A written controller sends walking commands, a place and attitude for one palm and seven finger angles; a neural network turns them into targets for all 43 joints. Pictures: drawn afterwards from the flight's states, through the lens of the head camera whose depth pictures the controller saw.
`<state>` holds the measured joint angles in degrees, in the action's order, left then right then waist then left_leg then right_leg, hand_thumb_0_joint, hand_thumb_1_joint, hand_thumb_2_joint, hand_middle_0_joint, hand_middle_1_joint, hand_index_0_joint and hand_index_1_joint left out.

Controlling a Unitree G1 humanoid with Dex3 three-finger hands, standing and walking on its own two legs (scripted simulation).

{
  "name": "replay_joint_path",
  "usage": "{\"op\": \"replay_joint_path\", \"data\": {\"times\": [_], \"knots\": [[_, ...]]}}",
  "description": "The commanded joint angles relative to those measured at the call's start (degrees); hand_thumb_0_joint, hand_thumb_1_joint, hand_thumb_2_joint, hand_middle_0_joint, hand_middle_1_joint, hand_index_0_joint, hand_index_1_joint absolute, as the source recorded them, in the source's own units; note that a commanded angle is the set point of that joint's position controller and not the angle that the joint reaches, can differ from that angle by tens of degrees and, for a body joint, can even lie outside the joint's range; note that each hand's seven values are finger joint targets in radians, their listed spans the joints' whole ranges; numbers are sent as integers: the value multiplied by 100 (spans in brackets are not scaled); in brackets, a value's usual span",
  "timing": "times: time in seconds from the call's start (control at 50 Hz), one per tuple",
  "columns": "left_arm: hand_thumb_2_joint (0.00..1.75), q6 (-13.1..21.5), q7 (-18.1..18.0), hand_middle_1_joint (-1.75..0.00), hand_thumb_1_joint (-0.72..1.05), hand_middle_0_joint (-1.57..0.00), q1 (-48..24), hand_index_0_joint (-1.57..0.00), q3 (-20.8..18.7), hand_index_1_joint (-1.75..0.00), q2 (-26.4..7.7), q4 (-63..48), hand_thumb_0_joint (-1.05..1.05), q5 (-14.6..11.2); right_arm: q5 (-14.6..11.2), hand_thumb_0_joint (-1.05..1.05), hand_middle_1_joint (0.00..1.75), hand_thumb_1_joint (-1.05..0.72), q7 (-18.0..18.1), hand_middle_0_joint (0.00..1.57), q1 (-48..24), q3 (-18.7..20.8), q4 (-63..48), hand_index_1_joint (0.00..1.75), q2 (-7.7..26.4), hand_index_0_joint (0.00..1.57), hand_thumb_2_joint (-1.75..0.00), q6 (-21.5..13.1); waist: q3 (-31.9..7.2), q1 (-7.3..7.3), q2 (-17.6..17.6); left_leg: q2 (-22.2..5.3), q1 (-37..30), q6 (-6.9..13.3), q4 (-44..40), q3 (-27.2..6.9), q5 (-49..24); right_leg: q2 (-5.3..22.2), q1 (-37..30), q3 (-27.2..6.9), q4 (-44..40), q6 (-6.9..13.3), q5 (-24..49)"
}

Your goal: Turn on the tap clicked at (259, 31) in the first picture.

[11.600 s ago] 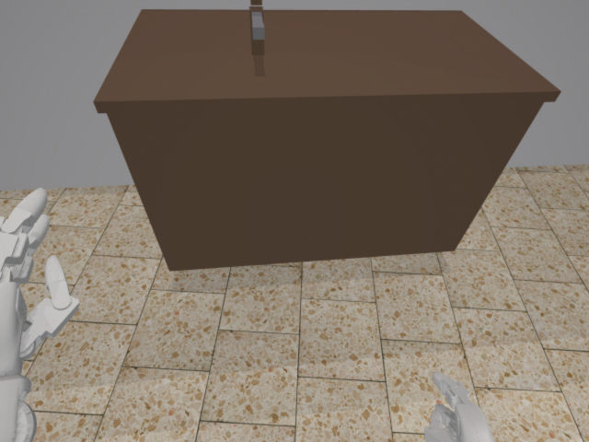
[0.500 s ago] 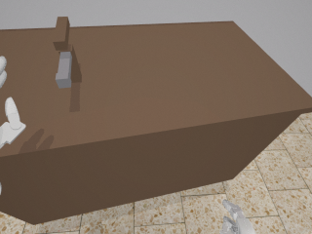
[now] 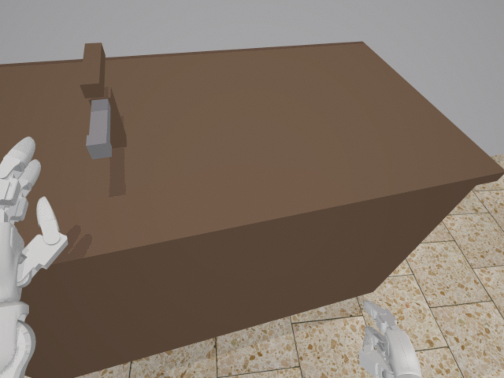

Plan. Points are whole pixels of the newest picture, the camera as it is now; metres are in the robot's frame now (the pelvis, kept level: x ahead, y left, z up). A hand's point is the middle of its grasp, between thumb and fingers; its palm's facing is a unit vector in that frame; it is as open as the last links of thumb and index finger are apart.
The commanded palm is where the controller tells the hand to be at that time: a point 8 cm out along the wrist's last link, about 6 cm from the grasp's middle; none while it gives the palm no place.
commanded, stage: look again from close up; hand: left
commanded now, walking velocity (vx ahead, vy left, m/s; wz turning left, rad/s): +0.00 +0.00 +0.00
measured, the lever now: (99, 146) +0.39 +0.29 +0.14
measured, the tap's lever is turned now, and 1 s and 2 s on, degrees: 0 0 0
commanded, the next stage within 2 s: turn the palm inward beside the body in 0.20 s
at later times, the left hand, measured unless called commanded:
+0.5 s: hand (49, 221) +0.23 +0.26 +0.18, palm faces +0.41 -0.86 -0.30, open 7.4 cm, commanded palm +0.16 +0.28 +0.18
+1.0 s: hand (79, 254) +0.20 +0.22 +0.17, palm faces +0.51 -0.81 -0.28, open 7.4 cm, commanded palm +0.14 +0.26 +0.19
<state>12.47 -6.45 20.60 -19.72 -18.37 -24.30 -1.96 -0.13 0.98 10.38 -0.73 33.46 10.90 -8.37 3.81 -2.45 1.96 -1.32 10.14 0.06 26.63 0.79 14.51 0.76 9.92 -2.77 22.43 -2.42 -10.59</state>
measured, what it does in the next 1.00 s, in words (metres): shifts its weight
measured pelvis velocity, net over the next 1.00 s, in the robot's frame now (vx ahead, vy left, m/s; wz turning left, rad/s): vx -0.01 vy -0.06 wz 0.07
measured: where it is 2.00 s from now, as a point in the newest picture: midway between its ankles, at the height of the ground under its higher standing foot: outside the picture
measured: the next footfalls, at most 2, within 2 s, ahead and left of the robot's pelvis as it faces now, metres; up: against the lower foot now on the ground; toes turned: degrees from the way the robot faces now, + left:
none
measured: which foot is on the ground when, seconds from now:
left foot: down 0.00-1.00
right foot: down 0.00-1.00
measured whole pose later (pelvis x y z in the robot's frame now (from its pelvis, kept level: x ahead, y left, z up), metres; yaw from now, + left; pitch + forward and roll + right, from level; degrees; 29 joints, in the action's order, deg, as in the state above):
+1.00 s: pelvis -0.01 -0.06 -0.01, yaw +4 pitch -4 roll +0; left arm -4.0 -3.4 14.0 -20.7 -19.5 -19.5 -9.1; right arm -0.2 5.9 7.9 -1.1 42.3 14.5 -12.8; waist 0.6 -4.7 -4.5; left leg -3.0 12.3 -1.9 32.4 -4.7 16.8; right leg -0.5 12.8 4.9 33.4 2.4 -17.0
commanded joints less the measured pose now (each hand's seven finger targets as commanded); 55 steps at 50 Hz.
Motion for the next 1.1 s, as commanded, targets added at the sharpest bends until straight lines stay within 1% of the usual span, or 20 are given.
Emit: {"op": "replay_joint_path", "data": {"times": [0.0,0.26,0.28,0.3,0.32,0.34,0.36,0.38,0.4,0.44,0.48,0.5,0.54,0.58,0.62,0.72,0.84,0.94,1.04,1.08], "knots": [[90,304,-72,-30,90,-20,-326,-20,-607,-30,-1083,-1346,0,13,-47,0,30,-90,74,20,-513,287,-939,30,716,20,-90,-226,-850,75,-545,-125,124,47,-614,-51,-886,-15,-551,137,-137,234,1021],[90,270,-66,-30,90,-20,-195,-20,-581,-30,-1020,-1416,0,7,-74,0,30,-90,50,20,-444,315,-920,30,724,20,-90,-184,-868,66,-586,-115,167,34,-673,-55,-767,-45,-670,196,-130,190,1054],[90,1212,-294,-30,90,-20,-5356,-20,-2162,-30,-5594,-3598,0,117,-310,0,30,-90,431,20,500,-707,-1610,30,894,20,-90,-175,-538,405,-1861,-85,1073,167,-505,-130,-184,-177,-301,191,193,-99,-445],[90,-43,117,-30,90,-20,-2993,-20,-1733,-30,-2631,604,0,644,509,0,30,-90,168,20,-47,243,-582,30,520,20,-90,-426,-1924,-292,-1529,-90,-541,-94,-426,-204,-3101,-175,-574,484,586,539,668],[90,-505,395,-30,90,-20,-2306,-20,-583,-30,-1147,362,0,46,244,0,30,-90,-95,20,144,217,-527,30,719,20,-90,-459,-2073,140,-1470,-171,-1209,-650,-239,-215,-4263,-377,-11,806,493,477,964],[90,-626,555,-30,90,-20,-2686,-20,-507,-30,-1045,-1003,0,-439,280,0,30,-90,-69,20,-144,304,-649,30,1002,20,-90,-534,-2420,4,-1211,-138,-1638,-582,-54,-201,-4338,-296,-132,769,454,387,1232],[90,-1001,720,-30,90,-20,-1430,-20,-725,-30,-1098,39,0,-629,135,0,30,-90,-17,20,-72,374,-341,30,1011,20,-90,-544,-2216,-279,-959,-146,-1409,-480,-83,-101,-3953,-272,-266,795,418,376,1255],[90,-1323,881,-30,90,-20,-608,-20,-74,-30,-328,165,0,-729,-27,0,30,-90,-101,20,-412,205,-415,30,976,20,-90,-515,-1687,-305,-941,-130,-1024,-454,-162,-27,-3365,-305,-179,883,360,346,1135],[90,-1420,925,-30,90,-20,-1068,-20,267,-30,-321,-524,0,-581,-30,0,30,-90,-143,20,-587,149,-470,30,1030,20,-90,-530,-1191,-223,-671,-102,-542,-333,-260,-64,-2613,-197,-36,962,359,335,1129],[90,-1534,679,-30,90,-20,-950,-20,232,-30,-597,-615,0,-175,-33,0,30,-90,-133,20,-851,88,-588,30,983,20,-90,-467,-487,-183,-540,-35,166,-159,-485,-191,-1027,-194,215,1003,516,348,304],[90,-1330,280,-30,90,-20,-1189,-20,-456,-30,-1382,-1373,0,0,-7,0,30,-90,-62,20,-1048,86,-733,30,980,20,-90,-434,-765,-241,-700,55,340,-107,-540,-210,-147,-219,149,909,661,364,-86],[90,-1143,88,-30,90,-20,-1477,-20,-610,-30,-1510,-1755,0,83,120,0,30,-90,-31,20,-1129,75,-829,30,883,20,-90,-470,-1132,-258,-665,113,382,-111,-468,-208,-11,-193,115,868,743,383,-251],[90,-866,-224,-30,90,-20,-1174,-20,-848,-30,-1368,-1365,0,-120,98,0,30,-90,55,20,-1101,26,-671,30,755,20,-90,-472,-948,-262,-377,136,584,-102,-358,-171,404,-240,326,847,716,349,-652],[90,-649,-479,-30,90,-20,-1600,-20,-1198,-30,-1761,-1426,0,-190,59,0,30,-90,145,20,-1081,31,-536,30,758,20,-90,-472,-1035,-251,-634,170,595,-74,-274,-109,641,-227,340,719,605,337,-920],[90,-669,-552,-30,90,-20,-1546,-20,-776,-30,-1304,-1099,0,-168,71,0,30,-90,186,20,-1025,24,-415,30,692,20,-90,-506,-911,-198,-795,206,621,-52,-142,-26,584,-167,394,654,514,348,-972],[90,-1117,-22,-30,90,-20,-1911,-20,-414,-30,-1297,-576,0,-344,26,0,30,-90,435,20,-1150,1,-215,30,788,20,-90,-558,-411,-42,-404,301,521,100,19,20,916,46,519,260,-138,228,-1809],[90,-1339,341,-30,90,-20,-2046,-20,-527,-30,-1406,-454,0,-620,-35,0,30,-90,617,20,-1303,79,-98,30,819,20,-90,-711,-401,-198,-86,229,555,67,266,-139,650,308,447,-182,-397,173,-2363],[90,-1253,158,-30,90,-20,-1454,-20,-881,-30,-1440,-793,0,-731,-42,0,30,-90,540,20,-1222,116,-106,30,782,20,-90,-807,-844,-358,-159,191,524,49,321,-196,124,373,99,-117,-111,106,-1148],[90,-1305,158,-30,90,-20,-730,-20,-1062,-30,-1325,-1129,0,-839,-24,0,30,-90,480,20,-916,145,-177,30,849,20,-90,-887,-1385,-385,-54,284,263,125,344,-76,-1119,175,-330,390,589,60,1537],[90,-1350,214,-30,90,-20,-685,-20,-1109,-30,-1353,-1354,0,-885,-63,0,30,-90,448,20,-886,144,-219,30,860,20,-90,-906,-1502,-399,-347,319,158,108,391,-23,-1512,122,-427,509,737,94,2071]]}}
